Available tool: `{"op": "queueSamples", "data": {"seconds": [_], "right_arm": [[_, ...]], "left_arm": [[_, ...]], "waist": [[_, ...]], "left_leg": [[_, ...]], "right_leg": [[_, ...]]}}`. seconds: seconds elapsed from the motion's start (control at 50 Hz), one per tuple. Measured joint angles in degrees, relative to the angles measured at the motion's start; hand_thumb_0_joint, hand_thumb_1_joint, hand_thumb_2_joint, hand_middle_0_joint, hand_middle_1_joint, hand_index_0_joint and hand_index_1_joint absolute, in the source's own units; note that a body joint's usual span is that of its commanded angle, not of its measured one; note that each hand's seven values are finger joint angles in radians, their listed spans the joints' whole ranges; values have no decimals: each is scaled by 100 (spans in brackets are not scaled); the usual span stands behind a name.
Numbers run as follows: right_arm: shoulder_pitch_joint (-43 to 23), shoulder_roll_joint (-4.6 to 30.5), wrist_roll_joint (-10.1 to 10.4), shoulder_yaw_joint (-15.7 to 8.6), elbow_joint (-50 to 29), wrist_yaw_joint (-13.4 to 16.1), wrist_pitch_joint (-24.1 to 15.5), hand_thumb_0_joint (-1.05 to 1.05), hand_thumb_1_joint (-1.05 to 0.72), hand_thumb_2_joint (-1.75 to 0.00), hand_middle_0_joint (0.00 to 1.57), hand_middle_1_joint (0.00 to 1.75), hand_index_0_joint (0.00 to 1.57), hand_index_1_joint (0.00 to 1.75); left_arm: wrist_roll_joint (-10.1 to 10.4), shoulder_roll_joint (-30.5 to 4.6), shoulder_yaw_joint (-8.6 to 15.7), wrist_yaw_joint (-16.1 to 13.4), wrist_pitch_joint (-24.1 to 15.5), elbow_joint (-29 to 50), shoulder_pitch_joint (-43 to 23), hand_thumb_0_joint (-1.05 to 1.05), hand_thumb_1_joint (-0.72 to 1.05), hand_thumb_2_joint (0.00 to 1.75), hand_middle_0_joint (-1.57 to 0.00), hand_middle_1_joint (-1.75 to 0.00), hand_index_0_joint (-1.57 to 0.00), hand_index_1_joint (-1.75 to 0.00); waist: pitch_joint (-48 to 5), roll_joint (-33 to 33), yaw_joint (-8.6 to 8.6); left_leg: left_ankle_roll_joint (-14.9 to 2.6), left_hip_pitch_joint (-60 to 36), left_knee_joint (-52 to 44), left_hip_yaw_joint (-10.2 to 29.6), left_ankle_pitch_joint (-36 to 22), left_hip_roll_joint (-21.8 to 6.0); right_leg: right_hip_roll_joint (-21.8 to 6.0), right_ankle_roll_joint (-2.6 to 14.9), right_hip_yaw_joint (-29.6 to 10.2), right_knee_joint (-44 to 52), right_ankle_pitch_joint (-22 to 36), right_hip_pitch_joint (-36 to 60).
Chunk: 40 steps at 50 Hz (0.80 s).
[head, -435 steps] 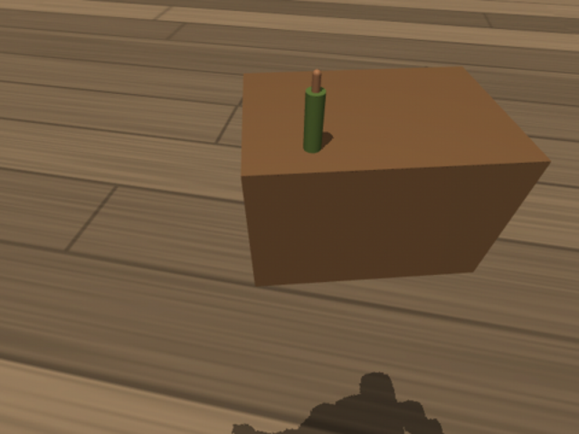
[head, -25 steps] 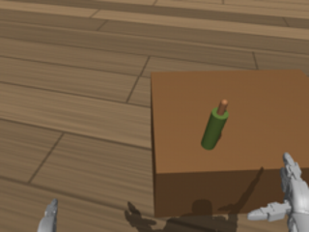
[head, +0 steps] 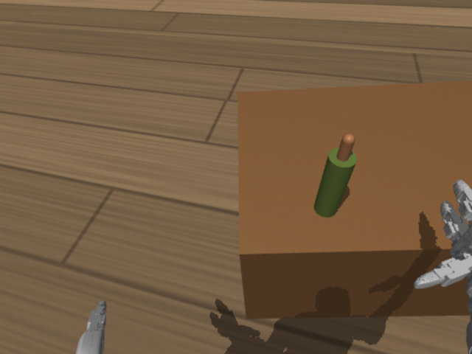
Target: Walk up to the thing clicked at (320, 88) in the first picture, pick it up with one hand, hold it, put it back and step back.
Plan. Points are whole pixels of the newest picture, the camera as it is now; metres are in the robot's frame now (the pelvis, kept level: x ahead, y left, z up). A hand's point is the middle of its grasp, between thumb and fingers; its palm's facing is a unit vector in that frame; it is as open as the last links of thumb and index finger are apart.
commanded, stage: go down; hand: right
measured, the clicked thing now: (335, 177) +0.48 -0.21 -0.03
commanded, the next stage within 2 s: none
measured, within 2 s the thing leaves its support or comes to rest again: neither
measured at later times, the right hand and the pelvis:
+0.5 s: hand (454, 217) +0.32 -0.35 +0.05, palm faces +0.21 +0.98 -0.02, open 17.3 cm; pelvis -0.01 +0.01 -0.02, yaw -1 degrees
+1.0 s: hand (466, 206) +0.35 -0.38 +0.05, palm faces +0.23 +0.97 -0.01, open 17.4 cm; pelvis -0.01 +0.01 -0.03, yaw +0 degrees
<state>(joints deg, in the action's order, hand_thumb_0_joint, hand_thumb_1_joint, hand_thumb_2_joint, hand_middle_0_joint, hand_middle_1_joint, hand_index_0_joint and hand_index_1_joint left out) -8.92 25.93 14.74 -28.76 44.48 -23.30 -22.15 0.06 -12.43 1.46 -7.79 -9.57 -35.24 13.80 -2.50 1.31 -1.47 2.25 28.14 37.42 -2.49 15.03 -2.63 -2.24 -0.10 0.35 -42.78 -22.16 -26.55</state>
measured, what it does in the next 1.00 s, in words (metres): stands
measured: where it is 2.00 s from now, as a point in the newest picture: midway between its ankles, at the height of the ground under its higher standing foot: outside the picture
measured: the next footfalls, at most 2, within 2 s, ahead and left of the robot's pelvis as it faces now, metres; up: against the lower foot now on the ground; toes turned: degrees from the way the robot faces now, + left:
none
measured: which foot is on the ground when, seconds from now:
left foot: down 0.00-1.00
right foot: down 0.00-1.00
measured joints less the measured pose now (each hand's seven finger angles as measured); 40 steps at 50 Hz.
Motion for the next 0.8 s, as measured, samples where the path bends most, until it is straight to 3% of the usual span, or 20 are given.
{"op": "queueSamples", "data": {"seconds": [0.16, 0.26, 0.38, 0.52, 0.6, 0.8], "right_arm": [[-94, 128, 68, -92, -50, 46, -64, -1, 51, -5, 4, 5, 6, 5], [-277, 304, 90, -186, 123, -231, -31, -1, 51, -5, 4, 5, 5, 5], [-728, 666, 184, -476, 634, -490, -11, -1, 50, -5, 4, 5, 6, 5], [-1140, 1104, 84, -598, 1000, -735, 70, -1, 50, -5, 5, 5, 5, 5], [-1341, 1295, 130, -726, 1247, -867, 126, -1, 51, -6, 4, 5, 5, 5], [-1560, 1596, -5, -915, 1534, -896, 222, -1, 53, -6, 4, 6, 6, 6]], "left_arm": [[-2, -28, 74, -41, -95, 205, 93, -1, -52, 4, -6, -6, -7, -6], [0, -26, -9, -45, -102, 204, 45, -1, -51, 4, -6, -6, -7, -5], [25, -81, -56, -97, -138, 433, 54, -1, -51, 4, -6, -6, -7, -5], [9, -142, -162, -74, -164, 434, 120, -1, -51, 4, -6, -6, -7, -5], [12, -191, -217, -75, -159, 575, 168, -1, -52, 4, -6, -6, -6, -5], [0, -266, -332, -73, -220, 879, 292, -1, -52, 5, -6, -6, -6, -5]], "waist": [[-93, 62, 6], [-91, 50, -61], [-121, 67, -188], [-181, 59, -251], [-166, 38, -305], [-280, 102, -367]], "left_leg": [[3, 13, 68, -45, 62, 2], [5, 274, 267, -70, 119, 2], [-21, 539, 514, -83, 190, 15], [-54, 966, 800, -101, 248, 33], [-60, 1151, 927, -99, 269, 35], [-76, 1424, 1090, -112, 336, 54]], "right_leg": [[-5, 10, -50, -113, -74, -52], [-10, 1, -88, -319, -126, -325], [-29, -21, -115, -552, -188, -586], [-53, -44, -152, -842, -246, -1017], [-57, -47, -158, -965, -266, -1198], [-78, -59, -183, -1135, -338, -1473]]}}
